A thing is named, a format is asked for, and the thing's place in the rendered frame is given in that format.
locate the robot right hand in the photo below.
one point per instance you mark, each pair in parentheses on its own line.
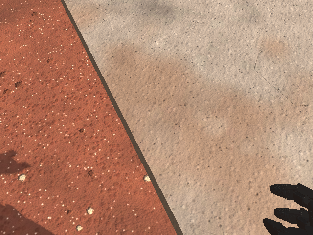
(303,196)

